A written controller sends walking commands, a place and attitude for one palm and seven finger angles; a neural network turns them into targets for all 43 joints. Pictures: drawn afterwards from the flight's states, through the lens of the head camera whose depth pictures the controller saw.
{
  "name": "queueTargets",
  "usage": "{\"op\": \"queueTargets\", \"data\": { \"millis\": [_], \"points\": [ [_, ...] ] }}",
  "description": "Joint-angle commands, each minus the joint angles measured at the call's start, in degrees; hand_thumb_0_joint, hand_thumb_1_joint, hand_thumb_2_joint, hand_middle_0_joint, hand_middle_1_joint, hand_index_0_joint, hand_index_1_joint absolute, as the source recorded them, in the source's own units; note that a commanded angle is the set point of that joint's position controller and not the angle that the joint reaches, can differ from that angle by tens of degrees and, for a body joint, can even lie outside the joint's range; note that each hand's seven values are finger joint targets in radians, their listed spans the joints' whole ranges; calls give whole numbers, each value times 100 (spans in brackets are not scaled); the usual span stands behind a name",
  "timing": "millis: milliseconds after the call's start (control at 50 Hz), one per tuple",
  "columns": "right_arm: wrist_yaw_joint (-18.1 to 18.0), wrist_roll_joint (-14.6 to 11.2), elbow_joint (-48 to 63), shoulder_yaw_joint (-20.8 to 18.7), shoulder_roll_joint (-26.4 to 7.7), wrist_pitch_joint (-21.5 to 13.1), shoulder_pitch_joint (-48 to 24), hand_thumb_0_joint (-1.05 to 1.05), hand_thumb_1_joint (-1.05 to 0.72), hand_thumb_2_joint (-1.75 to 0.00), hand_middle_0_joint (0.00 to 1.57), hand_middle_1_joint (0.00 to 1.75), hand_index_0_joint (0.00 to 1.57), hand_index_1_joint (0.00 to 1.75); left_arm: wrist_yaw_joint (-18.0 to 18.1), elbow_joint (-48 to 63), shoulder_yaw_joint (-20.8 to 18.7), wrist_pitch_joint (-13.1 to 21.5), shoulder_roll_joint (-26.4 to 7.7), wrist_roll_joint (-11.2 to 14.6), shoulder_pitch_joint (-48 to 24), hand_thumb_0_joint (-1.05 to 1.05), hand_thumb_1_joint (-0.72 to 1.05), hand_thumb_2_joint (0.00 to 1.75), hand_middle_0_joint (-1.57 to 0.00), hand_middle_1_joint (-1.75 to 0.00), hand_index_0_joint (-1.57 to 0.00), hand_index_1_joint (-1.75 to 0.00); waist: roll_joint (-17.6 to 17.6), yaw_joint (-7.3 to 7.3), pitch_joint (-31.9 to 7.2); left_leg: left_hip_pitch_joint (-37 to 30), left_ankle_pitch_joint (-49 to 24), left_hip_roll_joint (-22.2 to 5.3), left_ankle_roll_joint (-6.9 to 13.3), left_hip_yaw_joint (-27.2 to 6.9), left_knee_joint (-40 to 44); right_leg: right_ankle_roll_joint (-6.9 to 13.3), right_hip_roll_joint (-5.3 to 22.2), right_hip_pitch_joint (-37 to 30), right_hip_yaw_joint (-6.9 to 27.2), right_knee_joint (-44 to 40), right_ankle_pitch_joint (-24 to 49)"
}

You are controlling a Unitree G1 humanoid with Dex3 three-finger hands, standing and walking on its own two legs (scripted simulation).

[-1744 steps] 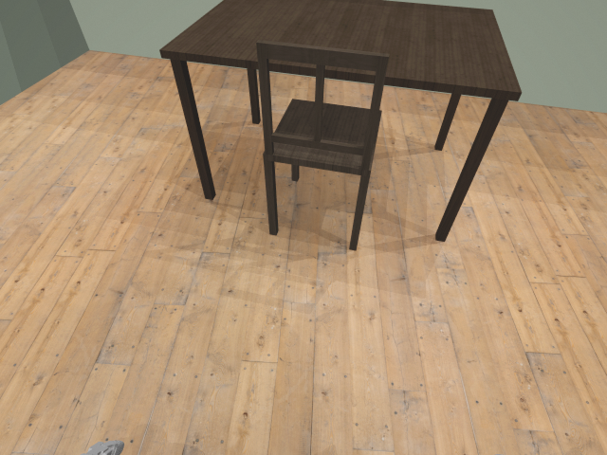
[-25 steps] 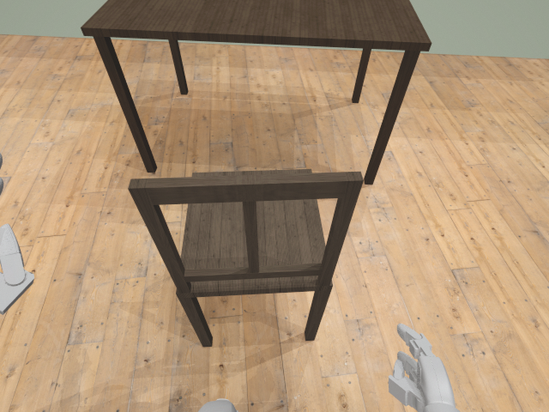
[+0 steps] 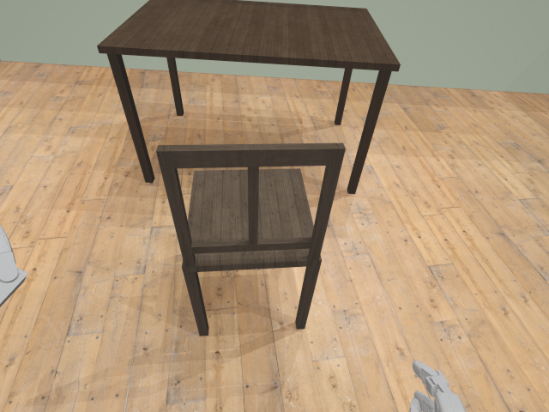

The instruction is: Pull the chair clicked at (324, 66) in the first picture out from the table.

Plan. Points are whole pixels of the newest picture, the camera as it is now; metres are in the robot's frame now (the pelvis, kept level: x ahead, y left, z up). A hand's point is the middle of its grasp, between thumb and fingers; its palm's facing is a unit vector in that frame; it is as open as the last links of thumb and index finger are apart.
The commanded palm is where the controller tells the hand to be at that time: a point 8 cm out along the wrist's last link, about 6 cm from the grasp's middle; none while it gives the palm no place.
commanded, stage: stop stepping back and stand still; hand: left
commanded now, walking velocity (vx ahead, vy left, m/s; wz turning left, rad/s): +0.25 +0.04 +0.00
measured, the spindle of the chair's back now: (253, 207) +0.59 +0.08 -0.09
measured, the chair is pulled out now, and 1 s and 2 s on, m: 0.66 0.66 0.66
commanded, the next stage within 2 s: let the arm hang, fingers relaxed in 0.94 s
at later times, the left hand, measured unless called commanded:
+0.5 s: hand out of the picture +0.13 +0.28 +0.20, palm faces +0.41 -0.76 -0.50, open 7.4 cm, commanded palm +0.07 +0.31 +0.20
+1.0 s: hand out of the picture +0.11 +0.30 +0.19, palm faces +0.41 -0.75 -0.52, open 7.4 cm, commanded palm +0.05 +0.33 +0.20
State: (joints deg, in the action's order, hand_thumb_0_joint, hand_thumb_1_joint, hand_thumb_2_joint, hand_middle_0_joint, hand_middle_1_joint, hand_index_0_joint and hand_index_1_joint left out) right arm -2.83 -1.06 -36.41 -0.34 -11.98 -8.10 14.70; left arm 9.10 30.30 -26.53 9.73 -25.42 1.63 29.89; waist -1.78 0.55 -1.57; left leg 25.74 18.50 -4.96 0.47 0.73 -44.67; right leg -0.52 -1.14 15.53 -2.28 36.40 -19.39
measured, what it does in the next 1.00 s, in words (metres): steps on the spot: left foot, then right foot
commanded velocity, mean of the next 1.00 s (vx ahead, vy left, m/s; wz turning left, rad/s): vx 0.10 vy -0.02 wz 0.00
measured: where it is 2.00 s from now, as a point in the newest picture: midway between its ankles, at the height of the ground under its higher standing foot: outside the picture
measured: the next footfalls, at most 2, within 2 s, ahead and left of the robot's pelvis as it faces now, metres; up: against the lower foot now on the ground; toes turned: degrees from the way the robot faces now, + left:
left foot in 0.18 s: -0.03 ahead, +0.12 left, +0.00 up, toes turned -1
right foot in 0.48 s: -0.02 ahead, -0.08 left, +0.00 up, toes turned -1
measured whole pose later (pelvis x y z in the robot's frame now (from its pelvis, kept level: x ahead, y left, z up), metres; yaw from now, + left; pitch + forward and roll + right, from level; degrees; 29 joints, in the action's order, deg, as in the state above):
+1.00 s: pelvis -0.09 +0.03 +0.02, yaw -1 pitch -1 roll -2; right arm -2.3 -1.9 -36.7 0.2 -11.2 -5.7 14.5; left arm 7.4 24.3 -26.1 10.4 -25.5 3.4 31.5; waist -3.7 1.2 0.2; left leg 18.3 21.6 0.6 1.6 -0.6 -37.7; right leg 1.6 -1.7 16.2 -3.5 30.3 -12.8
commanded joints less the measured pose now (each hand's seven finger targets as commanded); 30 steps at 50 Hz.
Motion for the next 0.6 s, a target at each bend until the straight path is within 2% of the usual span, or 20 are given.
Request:
{"op": "queueTargets", "data": {
  "millis": [0, 20, 40, 60, 80, 120, 140, 160, 180, 200, 220, 260, 300, 360, 420, 460, 480, 500, 540, 580],
  "points": [
    [20, -109, 787, -385, -800, -41, -523, 0, -90, -90, 20, 30, 20, 30, -18, 85, -436, 196, -969, 89, -766, 0, 90, 90, -20, -30, -20, -30, 1337, 126, -72, 64, 1022, 701, 11, -21, -2247, 940, 1466, 462, 1326, -2039, 458],
    [56, -177, 849, -504, -950, 14, -553, 0, -90, -90, 20, 30, 20, 30, -73, 161, -286, 127, -893, 139, -694, 0, 90, 90, -20, -30, -20, -30, 2015, -3, 103, -81, 702, 634, -17, -266, -2842, 1200, 1748, 1001, 1975, -2324, -75],
    [96, -180, 890, -480, -968, 69, -664, 0, -90, -90, 20, 30, 20, 30, -130, 385, -177, 137, -777, 151, -685, 0, 90, 90, -20, -30, -20, -30, 1876, 36, 282, -205, 558, 411, 33, -568, -3008, 1346, 1837, 1407, 2000, -2276, -45],
    [118, -180, 913, -421, -888, 136, -705, 0, -90, -90, 20, 30, 20, 30, -134, 565, -324, 167, -887, 158, -563, 0, 90, 90, -20, -30, -20, -30, 1417, 109, 409, -422, 748, 63, 138, -874, -2427, 1318, 1928, 1735, 1826, -2018, -114],
    [133, -124, 919, -303, -760, 241, -757, 0, -90, -90, 20, 30, 20, 30, -124, 754, -350, 204, -909, 112, -483, 0, 90, 90, -20, -30, -20, -30, 834, 196, 436, -803, 787, -32, 203, -701, -1408, 1055, 1688, 1950, 1235, -1590, -231],
    [41, -59, 965, -186, -768, 217, -830, 0, -90, -90, 20, 30, 20, 30, -32, 1435, -471, 324, -1063, 32, -691, 0, 90, 90, -20, -30, -20, -30, -612, 182, 227, -1206, 695, 137, 229, -420, 1181, 560, 803, 1689, 259, 149, -505],
    [9, 15, 981, -173, -861, 124, -764, 0, -90, -90, 20, 30, 20, 30, 43, 1662, -523, 411, -1084, -3, -750, 0, 90, 90, -20, -30, -20, -30, -1683, 159, 165, -1076, 1061, -111, 340, -1151, 2310, 378, 156, 1628, -51, 1471, -683],
    [12, 78, 1048, -221, -876, 34, -750, 0, -90, -90, 20, 30, 20, 30, 121, 1904, -536, 469, -1112, -35, -792, 0, 90, 90, -20, -30, -20, -30, -2334, 106, 121, -957, 1166, -773, 498, -2324, 2905, 181, -266, 1948, 11, 2691, -1013],
    [40, 46, 1052, -263, -803, -30, -749, 0, -90, -90, 20, 30, 20, 30, 146, 2038, -676, 507, -1295, -76, -928, 0, 90, 90, -20, -30, -20, -30, -1793, 73, 74, -350, 1355, -1089, 888, -2741, 3121, 113, -258, 1771, 384, 3527, -774],
    [35, 72, 885, -225, -676, -77, -699, 0, -90, -90, 20, 30, 20, 30, 157, 1754, -872, 547, -1477, -57, -786, 0, 90, 90, -20, -30, -20, -30, -1475, 98, -26, -379, 1123, -1072, 1027, -2881, 3026, 93, -164, 1944, 510, 3906, -662],
    [80, 111, 924, -219, -672, -99, -797, 0, -90, -90, 20, 30, 20, 30, 108, 2007, -820, 529, -1458, -48, -1001, 0, 90, 90, -20, -30, -20, -30, -1400, 92, 90, -223, 1115, -1055, 943, -3034, 2994, 102, 36, 1986, 679, 3960, -533],
    [126, 28, 732, -176, -638, -127, -739, 0, -90, -90, 20, 30, 20, 30, 81, 1681, -748, 544, -1313, -53, -882, 0, 90, 90, -20, -30, -20, -30, -994, 45, 215, -297, 1077, -996, 1069, -2522, 2732, 89, 184, 1948, 634, 3301, -301],
    [104, -49, 715, -151, -645, -131, -674, 0, -90, -90, 20, 30, 20, 30, 52, 1213, -615, 480, -1060, -11, -388, 0, 90, 90, -20, -30, -20, -30, -1031, -3, 194, -210, 1235, -763, 877, -1789, 2619, 124, 172, 1312, 216, 1999, -185],
    [39, -37, 790, -131, -694, -132, -572, 0, -90, -90, 20, 30, 20, 30, -27, 625, -568, 383, -880, 68, -81, 0, 90, 90, -20, -30, -20, -30, -1178, 9, 91, 96, 1526, -569, 573, -1261, 2605, 197, -80, 78, -388, 166, -446],
    [3, -53, 921, -140, -748, -41, -642, 0, -90, -90, 20, 30, 20, 30, -136, 217, -367, 222, -731, 89, -268, 0, 90, 90, -20, -30, -20, -30, -558, -27, -32, 404, 1589, -257, 307, -823, 1657, 299, -169, -891, -673, -1053, 30],
    [-8, -92, 898, -227, -752, 97, -609, 0, -90, -90, 20, 30, 20, 30, -193, 38, -363, 190, -856, 92, -522, 0, 90, 90, -20, -30, -20, -30, 902, -29, -143, 594, 1332, 335, 203, -60, -623, 712, 602, -967, 39, -1558, 502],
    [0, -128, 951, -305, -747, 139, -617, 0, -90, -90, 20, 30, 20, 30, -186, 87, -455, 218, -986, 146, -639, 0, 90, 90, -20, -30, -20, -30, 1494, -34, -298, 798, 987, 597, 127, 214, -2202, 1070, 1297, -1063, 774, -1778, 1297],
    [23, -194, 990, -360, -771, 70, -561, 0, -90, -90, 20, 30, 20, 30, -150, 203, -355, 218, -877, 154, -803, 0, 90, 90, -20, -30, -20, -30, 1751, -40, -355, 841, 1005, 587, 94, -64, -2895, 1378, 1818, -684, 1572, -1874, 1317],
    [94, -195, 1035, -414, -888, 149, -686, 0, -90, -90, 20, 30, 20, 30, -179, 646, -278, 188, -889, 209, -692, 0, 90, 90, -20, -30, -20, -30, 1256, -14, 144, 298, 836, 83, 138, -832, -2704, 1535, 2159, 684, 2078, -1961, 376],
    [113, -98, 1019, -246, -707, 305, -823, 0, -90, -90, 20, 30, 20, 30, -102, 1413, -391, 250, -1069, 126, -721, 0, 90, 90, -20, -30, -20, -30, 272, 146, 182, -652, 705, -108, 210, -550, -1096, 1195, 1825, 1402, 1095, -1327, -42]
  ]
}}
